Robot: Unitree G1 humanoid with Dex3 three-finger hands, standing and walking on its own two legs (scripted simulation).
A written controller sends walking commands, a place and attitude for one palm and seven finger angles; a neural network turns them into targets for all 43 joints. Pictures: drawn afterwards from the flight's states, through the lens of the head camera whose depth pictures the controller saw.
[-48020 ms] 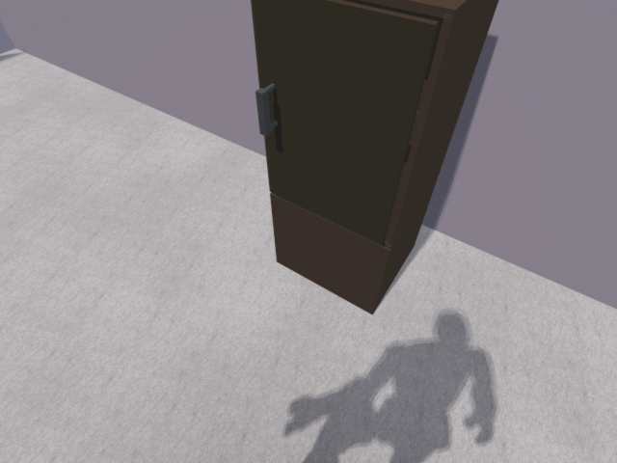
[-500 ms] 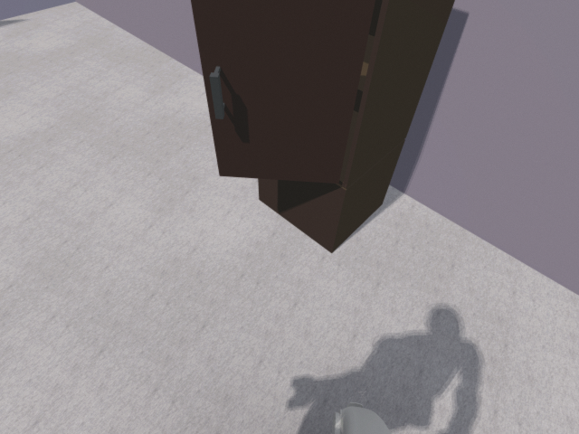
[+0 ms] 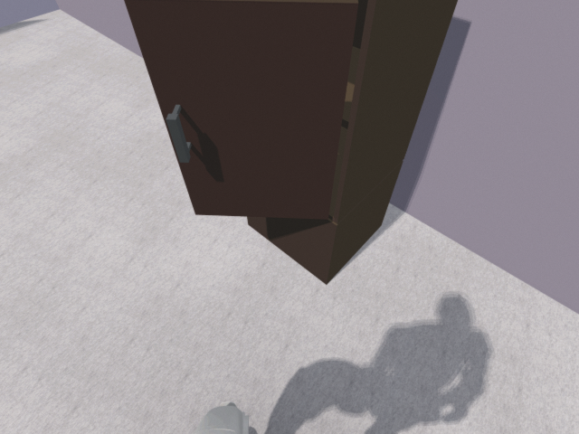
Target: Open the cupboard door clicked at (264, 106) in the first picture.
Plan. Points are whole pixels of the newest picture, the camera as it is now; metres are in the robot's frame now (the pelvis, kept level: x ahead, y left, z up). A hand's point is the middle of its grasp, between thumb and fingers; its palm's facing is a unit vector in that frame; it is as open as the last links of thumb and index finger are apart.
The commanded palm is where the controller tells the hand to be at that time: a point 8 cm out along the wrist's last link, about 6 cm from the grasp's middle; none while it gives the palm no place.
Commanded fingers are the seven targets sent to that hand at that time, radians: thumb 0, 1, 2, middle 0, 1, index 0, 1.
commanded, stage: take the last steps up to it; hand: left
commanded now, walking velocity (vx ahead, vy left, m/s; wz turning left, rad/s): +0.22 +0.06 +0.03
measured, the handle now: (181, 133) +0.71 +0.29 -0.03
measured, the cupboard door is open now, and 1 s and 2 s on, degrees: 40 40 40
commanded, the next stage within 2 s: come to a stop and stand still in 0.14 s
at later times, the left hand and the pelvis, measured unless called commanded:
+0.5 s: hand (164, 418) +0.17 +0.22 -0.19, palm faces +0.02 -0.98 -0.22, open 7.3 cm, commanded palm none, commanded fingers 0.00 0.90 0.90 -0.20 -0.30 -0.20 -0.30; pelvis +0.13 +0.03 -0.01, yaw -1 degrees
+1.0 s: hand (158, 427) +0.15 +0.23 -0.19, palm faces +0.05 -0.98 -0.17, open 7.4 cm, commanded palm none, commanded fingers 0.00 0.90 0.90 -0.20 -0.30 -0.20 -0.30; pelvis +0.10 +0.05 -0.01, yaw +0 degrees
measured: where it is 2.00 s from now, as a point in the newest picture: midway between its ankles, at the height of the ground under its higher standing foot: outside the picture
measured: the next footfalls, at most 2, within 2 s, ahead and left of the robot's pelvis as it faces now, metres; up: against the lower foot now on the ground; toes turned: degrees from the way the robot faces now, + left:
left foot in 0.18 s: +0.18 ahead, +0.15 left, +0.00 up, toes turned +6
right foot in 0.50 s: +0.18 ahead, -0.06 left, +0.00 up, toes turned -6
